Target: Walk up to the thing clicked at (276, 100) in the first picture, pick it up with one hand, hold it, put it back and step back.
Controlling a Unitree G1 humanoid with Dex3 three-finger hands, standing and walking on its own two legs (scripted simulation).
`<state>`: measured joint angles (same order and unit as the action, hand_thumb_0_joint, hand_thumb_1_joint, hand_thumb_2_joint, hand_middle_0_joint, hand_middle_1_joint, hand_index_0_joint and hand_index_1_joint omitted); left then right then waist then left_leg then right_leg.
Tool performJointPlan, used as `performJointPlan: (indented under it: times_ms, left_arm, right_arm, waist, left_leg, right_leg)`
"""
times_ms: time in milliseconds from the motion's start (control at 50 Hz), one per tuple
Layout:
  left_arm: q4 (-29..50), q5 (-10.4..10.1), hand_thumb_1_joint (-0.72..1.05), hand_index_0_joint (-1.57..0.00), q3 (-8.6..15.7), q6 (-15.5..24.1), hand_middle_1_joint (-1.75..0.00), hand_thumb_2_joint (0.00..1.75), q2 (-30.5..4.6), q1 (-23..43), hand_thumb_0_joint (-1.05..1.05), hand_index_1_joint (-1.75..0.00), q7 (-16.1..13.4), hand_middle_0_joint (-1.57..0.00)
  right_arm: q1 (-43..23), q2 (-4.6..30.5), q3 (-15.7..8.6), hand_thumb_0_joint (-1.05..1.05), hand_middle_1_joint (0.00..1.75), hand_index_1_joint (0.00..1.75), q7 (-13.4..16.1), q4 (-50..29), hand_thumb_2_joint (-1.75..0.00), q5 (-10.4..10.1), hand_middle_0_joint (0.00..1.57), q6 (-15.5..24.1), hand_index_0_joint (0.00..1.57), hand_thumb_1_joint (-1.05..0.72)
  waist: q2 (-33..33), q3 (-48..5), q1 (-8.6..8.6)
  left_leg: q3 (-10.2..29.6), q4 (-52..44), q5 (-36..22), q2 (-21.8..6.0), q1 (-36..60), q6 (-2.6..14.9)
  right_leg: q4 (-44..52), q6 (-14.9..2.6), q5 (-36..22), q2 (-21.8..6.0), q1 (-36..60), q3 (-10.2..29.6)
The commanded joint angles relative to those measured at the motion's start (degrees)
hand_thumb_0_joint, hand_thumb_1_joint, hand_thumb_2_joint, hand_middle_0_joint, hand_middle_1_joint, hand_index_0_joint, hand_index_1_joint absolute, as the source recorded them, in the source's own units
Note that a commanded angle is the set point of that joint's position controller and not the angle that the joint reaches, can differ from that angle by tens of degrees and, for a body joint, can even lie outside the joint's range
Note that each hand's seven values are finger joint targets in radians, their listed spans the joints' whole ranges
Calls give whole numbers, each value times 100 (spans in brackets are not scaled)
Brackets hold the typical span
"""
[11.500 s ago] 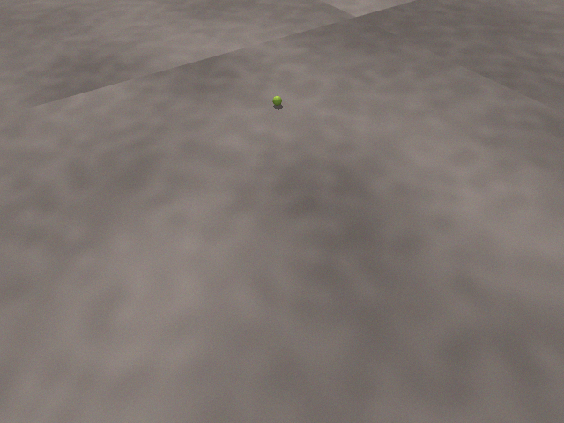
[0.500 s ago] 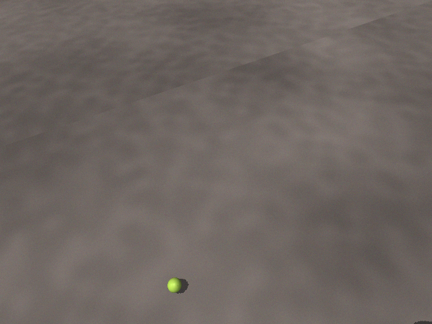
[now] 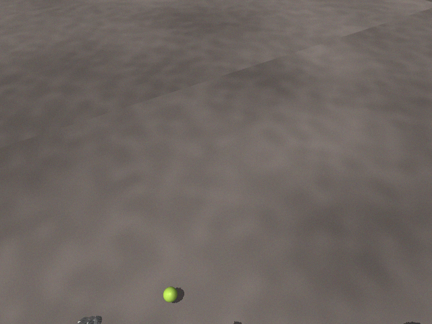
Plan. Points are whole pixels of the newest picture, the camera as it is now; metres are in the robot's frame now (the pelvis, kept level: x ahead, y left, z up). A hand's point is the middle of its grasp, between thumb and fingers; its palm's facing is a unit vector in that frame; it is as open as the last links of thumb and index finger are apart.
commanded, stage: walk up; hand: left
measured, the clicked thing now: (170, 294) +0.37 +0.24 -0.75
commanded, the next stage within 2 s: stand in 0.74 s
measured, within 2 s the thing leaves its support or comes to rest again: neither
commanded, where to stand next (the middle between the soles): -0.01 +0.00 m, yaw +0 degrees
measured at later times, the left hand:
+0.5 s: hand out of the picture +0.06 +0.26 -0.16, palm faces +0.01 -0.94 -0.34, open 7.4 cm
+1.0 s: hand out of the picture +0.06 +0.26 -0.16, palm faces -0.01 -0.94 -0.34, open 7.4 cm
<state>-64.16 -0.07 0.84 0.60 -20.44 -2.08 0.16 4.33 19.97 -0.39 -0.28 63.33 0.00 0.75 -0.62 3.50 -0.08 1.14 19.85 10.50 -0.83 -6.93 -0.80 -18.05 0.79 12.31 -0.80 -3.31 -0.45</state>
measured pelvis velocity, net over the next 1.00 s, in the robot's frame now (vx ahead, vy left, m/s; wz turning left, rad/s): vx -0.01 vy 0.01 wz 0.01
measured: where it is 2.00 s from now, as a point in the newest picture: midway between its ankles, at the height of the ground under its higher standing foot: outside the picture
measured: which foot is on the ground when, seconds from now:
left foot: down 0.00-1.00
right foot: down 0.00-1.00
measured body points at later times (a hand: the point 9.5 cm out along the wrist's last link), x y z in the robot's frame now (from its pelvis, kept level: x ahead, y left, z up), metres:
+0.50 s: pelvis -0.01 +0.01 +0.00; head +0.01 +0.01 +0.45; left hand +0.06 +0.31 -0.13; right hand +0.08 -0.29 -0.13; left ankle +0.00 +0.13 -0.75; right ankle -0.03 -0.13 -0.75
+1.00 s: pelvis -0.01 +0.01 +0.00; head +0.01 +0.01 +0.45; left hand +0.06 +0.31 -0.14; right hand +0.07 -0.30 -0.13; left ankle +0.00 +0.13 -0.75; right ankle -0.03 -0.13 -0.75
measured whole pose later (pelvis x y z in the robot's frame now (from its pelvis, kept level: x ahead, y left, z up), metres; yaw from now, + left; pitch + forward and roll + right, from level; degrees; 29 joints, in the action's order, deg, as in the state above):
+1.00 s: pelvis -0.01 +0.01 +0.00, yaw +1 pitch -2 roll +0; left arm -65.1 0.5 0.2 0.8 -20.1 -6.3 0.2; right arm 5.8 20.1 -0.1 -0.5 64.7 0.3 0.6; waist -0.1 3.7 -0.2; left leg 1.5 18.9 9.2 -0.2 -8.0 -0.4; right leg -16.9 1.3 11.1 -1.4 -4.0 -0.9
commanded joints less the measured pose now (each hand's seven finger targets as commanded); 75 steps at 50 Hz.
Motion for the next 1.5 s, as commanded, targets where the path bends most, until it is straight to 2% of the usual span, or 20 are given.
performJointPlan:
  times_ms: [0,40,220,280,360,700,720,740,860,900,1040,1140,1280,1360,1480]
  left_arm:
    - [265,25,90,-20,237,91,-30,90,-1180,148,0,-30,-57,-20]
    - [252,27,90,-20,236,87,-30,90,-1183,146,0,-30,-51,-20]
    - [176,37,90,-20,220,100,-30,90,-1187,32,0,-30,-43,-20]
    - [192,61,90,-20,227,97,-30,90,-1196,24,0,-30,-49,-20]
    - [171,57,90,-20,218,94,-30,90,-1192,-28,0,-30,-44,-20]
    - [171,64,90,-20,242,98,-30,90,-1193,-111,0,-30,-55,-20]
    - [156,81,90,-20,209,95,-30,90,-1142,-270,0,-30,-63,-20]
    - [166,88,90,-20,207,103,-30,90,-1168,-248,0,-30,-67,-20]
    - [239,77,90,-20,186,126,-30,90,-1174,-257,0,-30,-53,-20]
    - [268,74,90,-20,191,132,-30,90,-1205,-235,0,-30,-60,-20]
    - [267,64,90,-20,169,115,-30,90,-1191,-294,0,-30,-58,-20]
    - [285,61,90,-20,160,107,-30,90,-1208,-325,0,-30,-60,-20]
    - [291,62,90,-20,142,113,-30,90,-1206,-346,0,-30,-66,-20]
    - [280,71,90,-20,144,98,-30,90,-1202,-339,0,-30,-63,-20]
    - [276,62,90,-20,147,112,-30,90,-1210,-364,0,-30,-56,-20]
  right_arm:
    - [-245,1205,-225,0,30,30,85,-325,-90,22,20,105,20,-90]
    - [-251,1222,-231,0,30,30,83,-299,-90,27,20,108,20,-90]
    - [-269,1205,-241,0,30,30,70,-269,-90,32,20,112,20,-90]
    - [-209,1249,-253,0,30,30,70,-232,-90,32,20,100,20,-90]
    - [-245,1217,-235,0,30,30,65,-218,-90,37,20,93,20,-90]
    - [-172,1204,-233,0,30,30,62,-158,-90,25,20,80,20,-90]
    - [-143,1227,-209,0,30,30,78,-171,-90,62,20,80,20,-90]
    - [-139,1197,-204,0,30,30,78,-181,-90,65,20,78,20,-90]
    - [-111,1241,-189,0,30,30,63,-207,-90,50,20,112,20,-90]
    - [-91,1243,-192,0,30,30,64,-233,-90,53,20,111,20,-90]
    - [-55,1255,-155,0,30,30,69,-217,-90,42,20,110,20,-90]
    - [-13,1255,-143,0,30,30,79,-231,-90,51,20,114,20,-90]
    - [-23,1269,-146,0,30,30,78,-237,-90,39,20,119,20,-90]
    - [-20,1287,-157,0,30,30,78,-234,-90,41,20,105,20,-90]
    - [4,1243,-148,0,30,30,64,-232,-90,38,20,106,20,-90]
  waist:
    - [144,-561,-12]
    - [189,-561,-13]
    - [135,-585,-13]
    - [147,-666,14]
    - [150,-496,-7]
    - [122,-474,6]
    - [141,-372,-32]
    - [107,-340,-2]
    - [97,-481,-1]
    - [51,-607,4]
    - [97,-520,2]
    - [140,-610,-11]
    - [84,-632,-18]
    - [110,-459,-4]
    - [99,-439,10]
  left_leg:
    - [426,-256,-1483,-624,182,237]
    - [459,-346,-1287,-636,161,234]
    - [471,-344,-1256,-583,255,242]
    - [487,-370,-1050,-599,192,264]
    - [503,-411,-936,-549,94,241]
    - [576,-408,-886,-520,50,238]
    - [572,-378,-784,-595,13,225]
    - [590,-396,-783,-575,-6,203]
    - [591,-356,-946,-623,89,207]
    - [559,-271,-1163,-634,139,220]
    - [562,-330,-1055,-616,99,199]
    - [520,-261,-1321,-626,100,222]
    - [547,-249,-1405,-665,184,229]
    - [558,-322,-1069,-631,116,190]
    - [548,-356,-939,-601,71,210]
  right_leg:
    - [250,-162,-1246,-638,80,348]
    - [250,-175,-1025,-627,72,364]
    - [302,-149,-941,-623,7,352]
    - [297,-158,-836,-626,104,329]
    - [326,-139,-807,-635,-1,358]
    - [314,-148,-733,-618,-20,314]
    - [404,-157,-578,-717,-132,395]
    - [410,-162,-512,-701,-182,385]
    - [399,-169,-608,-718,-134,408]
    - [359,-169,-846,-748,-47,422]
    - [349,-159,-764,-721,-98,414]
    - [292,-169,-1024,-739,-9,400]
    - [259,-150,-1022,-739,-36,382]
    - [303,-162,-698,-704,-180,375]
    - [338,-165,-703,-715,-167,422]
